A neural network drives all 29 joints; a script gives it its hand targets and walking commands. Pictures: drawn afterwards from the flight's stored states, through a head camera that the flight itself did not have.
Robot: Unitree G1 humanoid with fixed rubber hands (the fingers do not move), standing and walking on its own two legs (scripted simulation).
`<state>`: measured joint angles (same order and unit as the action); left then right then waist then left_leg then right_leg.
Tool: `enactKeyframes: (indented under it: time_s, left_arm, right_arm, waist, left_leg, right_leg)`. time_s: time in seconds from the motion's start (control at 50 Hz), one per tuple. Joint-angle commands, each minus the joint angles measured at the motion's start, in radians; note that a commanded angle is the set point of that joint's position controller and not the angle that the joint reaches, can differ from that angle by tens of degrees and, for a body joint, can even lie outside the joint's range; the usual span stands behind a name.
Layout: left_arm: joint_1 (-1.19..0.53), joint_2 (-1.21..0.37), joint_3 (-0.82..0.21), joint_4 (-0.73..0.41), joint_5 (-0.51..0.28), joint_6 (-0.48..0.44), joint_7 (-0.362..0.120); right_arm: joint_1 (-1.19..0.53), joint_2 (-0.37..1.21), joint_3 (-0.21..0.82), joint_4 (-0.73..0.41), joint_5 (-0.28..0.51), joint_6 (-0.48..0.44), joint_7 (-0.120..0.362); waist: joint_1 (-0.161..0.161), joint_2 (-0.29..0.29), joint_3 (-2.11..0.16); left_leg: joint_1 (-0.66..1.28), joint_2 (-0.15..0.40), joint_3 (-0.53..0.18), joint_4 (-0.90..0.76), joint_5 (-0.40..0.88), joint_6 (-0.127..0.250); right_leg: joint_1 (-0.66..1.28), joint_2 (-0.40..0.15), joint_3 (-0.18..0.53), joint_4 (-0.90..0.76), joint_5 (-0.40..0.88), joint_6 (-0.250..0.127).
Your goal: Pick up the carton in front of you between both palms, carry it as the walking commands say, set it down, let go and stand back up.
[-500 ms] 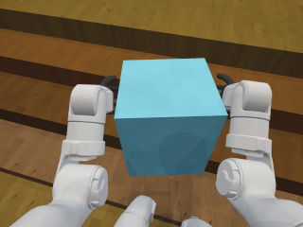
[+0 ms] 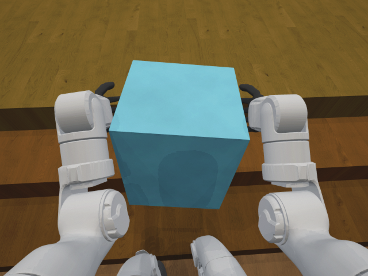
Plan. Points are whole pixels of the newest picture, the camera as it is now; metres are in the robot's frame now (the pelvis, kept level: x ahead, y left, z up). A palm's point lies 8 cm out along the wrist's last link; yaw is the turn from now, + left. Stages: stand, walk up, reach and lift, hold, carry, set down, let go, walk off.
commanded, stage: carry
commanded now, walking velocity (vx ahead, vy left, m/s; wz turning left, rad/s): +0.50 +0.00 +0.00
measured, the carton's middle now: (178, 139) +0.37 -0.03 +0.07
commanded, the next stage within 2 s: none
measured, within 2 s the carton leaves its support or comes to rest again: neither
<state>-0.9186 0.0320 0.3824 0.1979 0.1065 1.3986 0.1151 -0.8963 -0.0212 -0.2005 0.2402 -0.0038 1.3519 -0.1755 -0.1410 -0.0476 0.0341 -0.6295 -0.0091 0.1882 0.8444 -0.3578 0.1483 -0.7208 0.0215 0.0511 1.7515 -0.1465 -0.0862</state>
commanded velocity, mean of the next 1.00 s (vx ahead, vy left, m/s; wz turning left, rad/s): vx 0.50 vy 0.00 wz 0.00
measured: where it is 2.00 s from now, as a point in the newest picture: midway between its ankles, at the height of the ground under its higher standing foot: (165, 53)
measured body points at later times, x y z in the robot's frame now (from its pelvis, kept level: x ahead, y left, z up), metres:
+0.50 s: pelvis +0.29 -0.06 +0.14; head +0.32 -0.05 +0.59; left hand +0.66 +0.13 +0.27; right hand +0.70 -0.17 +0.27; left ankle +0.18 +0.07 -0.39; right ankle +0.35 -0.15 -0.53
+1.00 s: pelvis +0.60 +0.00 +0.30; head +0.64 -0.02 +0.75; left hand +1.02 +0.10 +0.44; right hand +0.97 -0.20 +0.44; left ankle +0.66 +0.09 -0.38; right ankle +0.50 -0.12 -0.21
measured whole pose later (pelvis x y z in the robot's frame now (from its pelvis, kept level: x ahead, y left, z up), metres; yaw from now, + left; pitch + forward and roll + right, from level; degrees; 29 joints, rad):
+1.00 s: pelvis +0.60 +0.00 +0.30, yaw +1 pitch +3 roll +4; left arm -0.90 0.04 0.40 0.17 0.09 1.38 0.09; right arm -0.90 -0.02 -0.18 0.22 0.00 1.33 -0.19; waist -0.18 -0.05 0.03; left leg -0.60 -0.04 0.18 0.89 -0.36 0.09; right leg -0.69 0.04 0.12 1.81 -0.22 -0.08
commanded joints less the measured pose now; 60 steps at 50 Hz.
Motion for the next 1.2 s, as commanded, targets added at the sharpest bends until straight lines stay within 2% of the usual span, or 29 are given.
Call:
enactKeyframes:
  time_s: [0.0,0.06,0.12,0.16,0.2,0.24,0.28,0.32,0.34,0.36,0.38,0.4,0.42,0.46,0.52,0.62,0.7,0.74,0.78,0.82,0.84,0.86,0.88,0.9,0.94,0.98,1.04,1.12,1.18]
  left_arm:
    - [-0.812,-1.017,-0.547,-0.139,-0.38,-0.047,-0.167]
    - [-0.749,-1.002,-0.582,-0.154,-0.382,-0.036,-0.159]
    - [-0.755,-0.992,-0.623,-0.097,-0.397,-0.016,-0.159]
    - [-0.765,-0.983,-0.63,-0.048,-0.405,-0.009,-0.162]
    - [-0.792,-0.983,-0.624,-0.02,-0.416,-0.005,-0.157]
    - [-0.816,-0.999,-0.614,0.009,-0.425,0.002,-0.149]
    - [-0.824,-1.03,-0.599,0.052,-0.446,0.001,-0.146]
    - [-0.787,-1.066,-0.574,0.094,-0.468,-0.011,-0.145]
    - [-0.83,-1.101,-0.576,0.094,-0.486,-0.016,-0.151]
    - [-0.879,-1.143,-0.588,0.07,-0.499,-0.027,-0.16]
    - [-0.865,-1.192,-0.587,0.053,-0.522,-0.043,-0.175]
    - [-0.861,-1.199,-0.603,0.03,-0.548,-0.07,-0.186]
    - [-0.878,-1.237,-0.614,-0.005,-0.57,-0.086,-0.197]
    - [-1.019,-1.266,-0.655,-0.172,-0.61,-0.118,-0.215]
    - [-1.022,-1.292,-0.702,-0.264,-0.647,-0.122,-0.226]
    - [-0.825,-1.178,-0.674,-0.232,-0.574,-0.085,-0.215]
    - [-0.78,-1.064,-0.65,-0.175,-0.524,-0.056,-0.223]
    - [-0.772,-1.031,-0.628,-0.128,-0.516,-0.04,-0.23]
    - [-0.765,-1.007,-0.586,-0.083,-0.49,-0.026,-0.233]
    - [-0.78,-1.011,-0.56,-0.063,-0.457,-0.024,-0.232]
    - [-0.809,-1.005,-0.542,-0.061,-0.43,-0.027,-0.228]
    - [-0.77,-0.988,-0.542,-0.047,-0.411,-0.034,-0.223]
    - [-0.709,-1.004,-0.519,-0.03,-0.383,-0.039,-0.219]
    - [-0.677,-0.979,-0.484,-0.012,-0.345,-0.047,-0.209]
    - [-0.763,-0.984,-0.486,-0.084,-0.333,-0.053,-0.199]
    - [-0.807,-0.947,-0.507,-0.158,-0.337,-0.059,-0.177]
    - [-0.813,-0.916,-0.538,-0.186,-0.336,-0.056,-0.154]
    - [-0.739,-0.901,-0.565,-0.083,-0.331,-0.018,-0.142]
    - [-0.747,-0.886,-0.562,-0.006,-0.333,0.0,-0.132]
  right_arm:
    - [-1.042,1.212,0.516,-0.338,0.534,-0.045,0.273]
    - [-0.951,1.153,0.504,-0.311,0.487,-0.019,0.265]
    - [-0.842,1.057,0.478,-0.216,0.425,0.01,0.265]
    - [-0.832,1.015,0.459,-0.174,0.404,0.021,0.271]
    - [-0.864,0.994,0.438,-0.153,0.406,0.031,0.282]
    - [-0.879,0.97,0.396,-0.116,0.404,0.041,0.29]
    - [-0.86,0.975,0.35,-0.043,0.385,0.052,0.296]
    - [-0.795,0.97,0.292,0.053,0.342,0.052,0.299]
    - [-0.799,0.975,0.275,0.08,0.314,0.044,0.296]
    - [-0.794,0.975,0.243,0.074,0.286,0.033,0.291]
    - [-0.775,0.962,0.228,0.067,0.251,0.022,0.289]
    - [-0.72,1.009,0.222,0.098,0.237,0.014,0.292]
    - [-0.733,1.001,0.23,0.079,0.221,-0.002,0.286]
    - [-0.811,1.049,0.273,-0.03,0.246,-0.013,0.277]
    - [-0.829,1.048,0.346,-0.146,0.291,-0.026,0.247]
    - [-0.773,1.045,0.457,-0.213,0.316,-0.018,0.222]
    - [-0.768,0.988,0.481,-0.168,0.312,0.001,0.212]
    - [-0.777,0.977,0.48,-0.132,0.312,0.012,0.205]
    - [-0.779,1.01,0.471,-0.086,0.336,0.017,0.202]
    - [-0.821,1.074,0.494,-0.087,0.379,0.008,0.21]
    - [-0.852,1.096,0.508,-0.101,0.397,-0.003,0.217]
    - [-0.847,1.168,0.526,-0.118,0.45,-0.014,0.233]
    - [-0.844,1.169,0.523,-0.122,0.476,-0.034,0.239]
    - [-0.878,1.19,0.527,-0.157,0.495,-0.046,0.245]
    - [-1.029,1.218,0.544,-0.298,0.537,-0.067,0.26]
    - [-1.103,1.242,0.568,-0.376,0.582,-0.067,0.276]
    - [-1.084,1.197,0.553,-0.355,0.577,-0.046,0.277]
    - [-0.919,1.083,0.482,-0.218,0.498,0.003,0.273]
    - [-0.896,1.024,0.424,-0.125,0.458,0.028,0.289]
  waist:
    - [0.072,0.089,-0.62]
    - [0.085,0.099,-0.626]
    - [-0.006,0.146,-0.566]
    - [0.008,0.108,-0.479]
    - [0.05,0.094,-0.371]
    - [0.097,0.184,-0.341]
    - [0.158,0.284,-0.398]
    - [0.231,0.366,-0.554]
    - [0.276,0.354,-0.619]
    - [0.317,0.283,-0.729]
    - [0.322,0.25,-0.692]
    - [0.266,-0.233,-0.778]
    - [0.273,-0.147,-0.894]
    - [0.236,-0.012,-0.671]
    - [0.192,0.012,-0.553]
    - [0.284,-0.088,-0.538]
    - [0.248,-0.025,-0.377]
    - [0.195,-0.096,-0.331]
    - [0.121,-0.218,-0.492]
    - [-0.012,-0.25,-0.691]
    - [-0.087,-0.108,-0.808]
    - [-0.068,-0.08,-0.772]
    - [-0.005,0.299,-0.895]
    - [-0.029,0.212,-1.022]
    - [0.022,0.094,-0.792]
    - [0.074,0.072,-0.614]
    - [0.054,0.03,-0.561]
    - [-0.019,0.096,-0.481]
    - [0.06,0.103,-0.392]
  left_leg:
    - [0.662,0.283,-0.603,-0.375,-0.006,0.108]
    - [0.707,0.269,-0.448,-0.396,0.162,0.128]
    - [0.995,0.395,-0.586,-0.462,0.174,0.192]
    - [1.042,0.386,-0.563,-0.476,0.092,0.132]
    - [0.835,0.284,-0.402,-0.584,-0.099,0.039]
    - [0.535,0.212,-0.24,-0.788,0.057,0.046]
    - [0.348,0.141,0.009,-0.755,0.692,0.037]
    - [0.573,0.195,0.048,-0.471,1.658,0.032]
    - [0.675,0.173,0.037,-0.193,1.847,-0.011]
    - [0.618,0.135,-0.016,0.094,1.743,-0.062]
    - [0.396,0.105,-0.116,0.288,0.974,-0.07]
    - [-0.057,-0.113,-0.221,0.861,0.153,-0.167]
    - [-0.152,-0.122,-0.416,1.119,0.107,-0.116]
    - [-0.326,-0.042,-0.358,1.142,0.128,-0.066]
    - [-0.372,0.034,-0.303,1.006,0.162,-0.023]
    - [-0.807,0.05,-0.167,1.258,-0.101,-0.008]
    - [-0.917,0.118,-0.115,1.04,-0.199,-0.026]
    - [-0.487,0.121,-0.015,0.636,-0.088,-0.035]
    - [0.045,-0.003,0.118,0.417,0.172,0.011]
    - [0.303,-0.115,0.151,0.2,0.15,0.022]
    - [0.581,-0.071,0.024,-0.06,0.404,0.031]
    - [0.705,-0.001,-0.18,-0.297,0.481,0.022]
    - [0.994,0.348,-0.759,-0.203,1.421,0.269]
    - [1.022,0.33,-0.86,-0.211,1.22,0.314]
    - [0.845,0.29,-0.814,-0.269,0.37,0.197]
    - [0.689,0.279,-0.657,-0.332,0.141,0.115]
    - [0.678,0.301,-0.557,-0.424,0.265,0.14]
    - [1.025,0.386,-0.565,-0.465,0.255,0.144]
    - [0.685,0.246,-0.325,-0.677,0.159,0.054]
  right_leg:
    - [-0.257,-0.076,0.057,0.05,-0.087,-0.033]
    - [-0.3,-0.059,-0.053,-0.03,-0.095,-0.035]
    - [-0.787,-0.081,-0.034,0.454,-0.374,-0.043]
    - [-0.951,-0.118,0.013,0.501,-0.462,-0.044]
    - [-0.827,-0.125,-0.113,0.224,-0.383,-0.006]
    - [-0.419,-0.12,-0.216,-0.087,-0.295,0.004]
    - [0.022,-0.07,-0.304,-0.378,-0.148,-0.034]
    - [0.122,0.013,-0.362,-0.525,-0.085,-0.06]
    - [0.232,0.076,-0.386,-0.733,-0.086,-0.05]
    - [0.468,0.061,-0.253,-0.941,0.038,-0.069]
    - [0.613,-0.018,0.0,-1.18,0.085,-0.081]
    - [0.976,-0.331,0.553,-1.183,0.986,-0.281]
    - [1.025,-0.33,0.664,-1.203,0.801,-0.325]
    - [0.87,-0.284,0.513,-1.194,0.214,-0.21]
    - [0.79,-0.267,0.297,-1.255,-0.128,-0.113]
    - [1.095,-0.364,0.274,-1.348,0.246,-0.215]
    - [1.017,-0.289,0.136,-1.503,-0.018,-0.111]
    - [0.701,-0.216,-0.057,-1.697,0.189,-0.123]
    - [0.54,-0.18,-0.219,-1.574,1.14,-0.116]
    - [0.688,-0.186,-0.224,-1.153,1.568,-0.074]
    - [0.633,-0.14,-0.206,-0.793,1.411,0.003]
    - [0.459,-0.072,-0.121,-0.573,0.565,0.029]
    - [0.08,0.117,0.019,0.017,-0.119,0.097]
    - [-0.011,0.121,0.196,0.261,-0.11,0.044]
    - [-0.229,0.023,0.156,0.27,-0.118,-0.006]
    - [-0.255,-0.048,0.112,0.167,-0.112,-0.025]
    - [-0.332,-0.053,-0.037,0.149,-0.164,-0.047]
    - [-0.895,-0.101,0.003,0.462,-0.475,-0.062]
    - [-0.572,-0.139,-0.144,-0.006,-0.329,-0.035]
